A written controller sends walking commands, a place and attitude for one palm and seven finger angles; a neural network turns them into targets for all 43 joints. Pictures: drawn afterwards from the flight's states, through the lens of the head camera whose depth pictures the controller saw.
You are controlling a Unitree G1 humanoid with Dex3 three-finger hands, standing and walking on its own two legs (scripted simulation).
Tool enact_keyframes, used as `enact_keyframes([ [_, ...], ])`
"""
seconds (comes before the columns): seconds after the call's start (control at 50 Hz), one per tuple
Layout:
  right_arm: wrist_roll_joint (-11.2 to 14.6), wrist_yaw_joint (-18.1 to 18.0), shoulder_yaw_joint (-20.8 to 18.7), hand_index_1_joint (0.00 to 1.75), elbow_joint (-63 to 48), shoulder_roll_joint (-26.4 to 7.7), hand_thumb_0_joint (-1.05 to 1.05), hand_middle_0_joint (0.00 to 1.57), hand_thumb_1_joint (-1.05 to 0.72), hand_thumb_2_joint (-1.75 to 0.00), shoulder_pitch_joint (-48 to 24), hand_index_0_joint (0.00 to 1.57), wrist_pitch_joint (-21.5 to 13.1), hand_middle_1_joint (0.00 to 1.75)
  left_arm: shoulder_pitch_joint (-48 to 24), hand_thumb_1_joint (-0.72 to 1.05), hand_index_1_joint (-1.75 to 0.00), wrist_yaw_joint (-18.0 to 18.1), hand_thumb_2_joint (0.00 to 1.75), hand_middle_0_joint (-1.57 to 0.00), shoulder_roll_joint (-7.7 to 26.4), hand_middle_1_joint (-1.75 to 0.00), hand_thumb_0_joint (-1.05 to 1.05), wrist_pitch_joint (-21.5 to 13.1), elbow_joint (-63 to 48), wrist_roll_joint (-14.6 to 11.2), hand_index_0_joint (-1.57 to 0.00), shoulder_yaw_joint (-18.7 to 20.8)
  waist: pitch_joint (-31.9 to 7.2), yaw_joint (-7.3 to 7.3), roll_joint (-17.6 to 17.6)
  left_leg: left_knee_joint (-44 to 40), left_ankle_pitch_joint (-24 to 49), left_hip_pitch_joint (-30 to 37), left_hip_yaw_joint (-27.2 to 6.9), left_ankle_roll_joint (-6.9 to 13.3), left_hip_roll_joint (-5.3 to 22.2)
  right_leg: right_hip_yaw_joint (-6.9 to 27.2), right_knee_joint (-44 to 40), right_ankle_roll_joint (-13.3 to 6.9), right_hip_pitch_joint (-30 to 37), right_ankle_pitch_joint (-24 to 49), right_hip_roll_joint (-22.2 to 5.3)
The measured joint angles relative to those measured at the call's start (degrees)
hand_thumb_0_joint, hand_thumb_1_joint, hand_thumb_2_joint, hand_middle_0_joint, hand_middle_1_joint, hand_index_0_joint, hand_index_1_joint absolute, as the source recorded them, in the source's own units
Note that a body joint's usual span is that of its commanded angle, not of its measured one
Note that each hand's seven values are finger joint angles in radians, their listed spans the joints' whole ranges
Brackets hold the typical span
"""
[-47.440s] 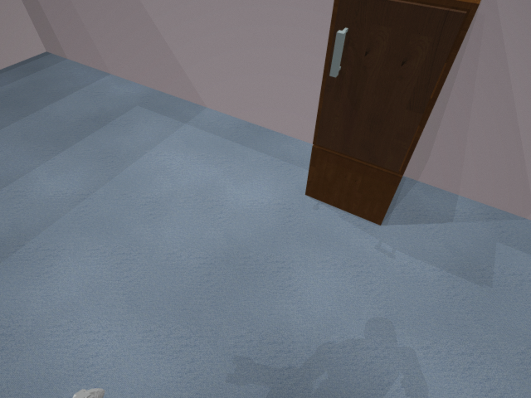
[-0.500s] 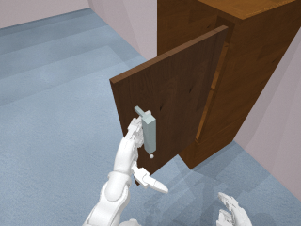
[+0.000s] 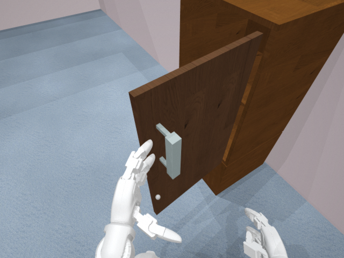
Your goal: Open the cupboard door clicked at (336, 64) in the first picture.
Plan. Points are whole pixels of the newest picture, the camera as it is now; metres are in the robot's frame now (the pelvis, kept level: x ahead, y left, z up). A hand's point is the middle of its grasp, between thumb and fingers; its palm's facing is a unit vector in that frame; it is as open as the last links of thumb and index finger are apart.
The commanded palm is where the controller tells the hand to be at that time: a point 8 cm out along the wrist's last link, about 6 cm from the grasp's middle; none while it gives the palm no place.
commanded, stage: slide the hand sideways off the handle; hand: left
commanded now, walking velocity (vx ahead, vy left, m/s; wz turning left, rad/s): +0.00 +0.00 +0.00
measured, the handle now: (167, 151) +0.34 +0.03 +0.08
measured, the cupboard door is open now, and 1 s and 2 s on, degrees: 97 97 97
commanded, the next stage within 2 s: draw the hand back to the body in 0.48 s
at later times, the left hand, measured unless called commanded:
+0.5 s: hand (134, 212) +0.20 +0.09 +0.08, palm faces -0.05 -1.00 -0.01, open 16.3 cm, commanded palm +0.18 +0.14 +0.08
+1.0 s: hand (101, 207) +0.19 +0.13 +0.12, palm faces -0.05 -1.00 -0.05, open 16.3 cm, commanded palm +0.17 +0.20 +0.13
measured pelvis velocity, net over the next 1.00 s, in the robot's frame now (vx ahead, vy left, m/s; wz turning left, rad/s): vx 0.02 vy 0.00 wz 0.00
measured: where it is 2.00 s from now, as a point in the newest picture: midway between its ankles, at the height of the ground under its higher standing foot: outside the picture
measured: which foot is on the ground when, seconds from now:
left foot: down 0.00-1.00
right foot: down 0.00-1.00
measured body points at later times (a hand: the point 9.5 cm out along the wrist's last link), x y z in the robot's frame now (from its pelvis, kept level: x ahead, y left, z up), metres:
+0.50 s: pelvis +0.01 -0.02 -0.01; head +0.04 -0.03 +0.44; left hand +0.20 +0.14 +0.08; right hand +0.19 -0.25 -0.08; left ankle +0.03 +0.10 -0.68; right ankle +0.00 -0.11 -0.68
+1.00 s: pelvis +0.02 +0.00 +0.01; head +0.02 -0.02 +0.46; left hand +0.19 +0.19 +0.13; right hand +0.20 -0.22 -0.05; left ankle +0.03 +0.10 -0.68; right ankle +0.00 -0.11 -0.68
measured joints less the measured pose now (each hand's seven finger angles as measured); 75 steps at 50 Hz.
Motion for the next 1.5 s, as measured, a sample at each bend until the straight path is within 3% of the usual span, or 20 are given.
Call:
enact_keyframes([
  [0.24, 0.2, -0.9, 0.0, 0.3, -1.0, -0.5, 0.01, 0.21, -0.91, -0.9, 0.9, 0.2, -1.5, 0.3, 6.2, -0.5, -0.3, -4.7, 0.3, -0.16, 2.6, -0.3, -0.01, 0.0, -5.4, -2.8, -0.16, 4.1, -0.6, 0.14, 0.3, 1.4, -1.2, -1.5, -0.6, -0.8, 0.4, -0.6, 1.6, -0.8, -1.5, -1.4, 0.4],
  [0.46, 0.5, -1.9, -1.0, 0.3, -0.8, -1.3, 0.01, 0.21, -0.91, -0.9, 2.7, 0.2, -3.1, 0.3, 13.8, -0.5, -0.3, -10.4, 0.3, -0.15, 5.4, -0.3, -0.01, -2.2, -9.4, -6.9, -0.15, 10.1, -1.7, 0.06, 0.3, 2.5, -2.1, -2.9, -1.1, -1.5, 0.8, -1.1, 2.6, -1.4, -2.8, -2.3, 0.9],
  [0.6, 0.8, -2.8, -1.6, 0.3, -0.7, -2.0, 0.01, 0.21, -0.91, -0.9, 2.5, 0.2, -4.3, 0.3, 13.8, -0.5, -0.3, -12.6, 0.3, -0.15, 6.0, -0.3, -0.01, -3.3, -9.8, -8.3, -0.15, 11.0, -1.8, 0.05, 0.5, 4.4, -2.6, -4.9, -1.7, -1.6, 0.8, -1.8, 4.0, -1.4, -4.4, -2.8, 1.0],
  [0.7, 1.2, -3.2, -1.4, 0.3, -0.7, -1.5, 0.01, 0.2, -0.91, -0.9, 2.3, 0.2, -4.1, 0.3, 12.1, -0.5, -0.3, -12.9, 0.3, -0.15, 7.5, -0.3, -0.01, -1.2, -10.8, -8.6, -0.15, 12.1, -1.8, 0.25, 0.5, 4.2, -2.6, -4.2, -1.5, -1.4, 1.0, -1.5, 3.7, -1.4, -3.9, -2.6, 1.1],
  [0.78, 1.9, -3.6, -0.8, 0.3, -0.5, -0.9, 0.01, 0.2, -0.91, -0.9, 2.7, 0.2, -3.8, 0.3, 13.0, -0.5, -0.3, -13.1, 0.3, -0.15, 8.5, -0.3, -0.01, 0.7, -12.5, -10.4, -0.16, 15.0, -2.1, 0.16, 0.8, 2.2, -2.1, -1.6, -1.2, -1.2, 1.1, -1.2, 1.4, -1.1, -1.2, -1.8, 1.3],
  [1.1, 2.9, -4.7, 0.3, 0.3, 0.5, -1.8, 0.01, 0.21, -0.91, -0.9, 2.5, 0.2, -6.6, 0.3, 15.5, -0.46, -0.3, -17.3, 0.31, -0.15, 11.4, -0.3, -0.01, 6.1, -17.9, -14.3, -0.16, 20.8, -1.7, 1.49, 1.3, -3.2, -0.1, 5.5, -1.3, -0.1, 0.6, -1.0, -5.5, 0.0, 6.7, 1.0, 0.7],
  [1.18, 2.3, -6.3, 0.6, 0.3, 1.3, -1.2, 0.01, 0.21, -0.91, -0.9, 2.3, 0.2, -5.7, 0.3, 15.8, -0.39, -0.3, -10.1, 0.35, -0.16, 13.5, -0.3, -0.01, 9.8, -20.6, -8.3, -0.16, 20.7, -1.2, 2.48, 1.0, -6.4, 1.1, 8.9, -0.7, 0.2, 0.6, -0.3, -8.6, 0.3, 9.8, 2.4, 0.7],
  [1.26, 1.8, -7.1, 1.2, 0.3, 2.5, -0.7, 0.01, 0.21, -0.91, -0.9, 1.9, 0.2, -5.0, 0.3, 16.3, -0.28, -0.3, -5.3, 0.39, -0.16, 13.8, -0.3, -0.01, 12.2, -21.2, -5.3, -0.17, 21.1, 0.0, 2.68, 1.0, -10.4, 2.8, 12.8, -0.4, 0.4, 0.5, 0.1, -12.9, 0.6, 13.7, 4.3, 0.5],
  [1.36, 1.3, -7.6, 1.9, 0.3, 4.9, -0.5, 0.01, 0.21, -0.9, -0.9, 1.3, 0.2, -5.4, 0.3, 14.7, -0.12, -0.3, -2.7, 0.46, -0.17, 14.9, -0.3, -0.01, 13.0, -20.1, -4.1, -0.17, 23.1, 1.9, 3.03, 0.8, -15.3, 4.9, 17.4, -0.2, 0.7, 0.1, 0.4, -17.7, 0.9, 18.3, 6.4, 0.1],
  [1.5, 0.9, -7.0, 1.9, 0.3, 8.3, -0.6, 0.01, 0.21, -0.9, -0.9, -0.1, 0.2, -6.5, 0.3, 13.0, 0.12, -0.3, -1.8, 0.56, -0.18, 16.0, -0.3, 0.0, 12.7, -19.1, -4.1, -0.18, 27.5, 3.8, 3.33, 0.7, -21.5, 7.4, 23.2, 0.3, 0.9, -0.3, 1.1, -23.7, 1.2, 23.8, 8.9, -0.4],
])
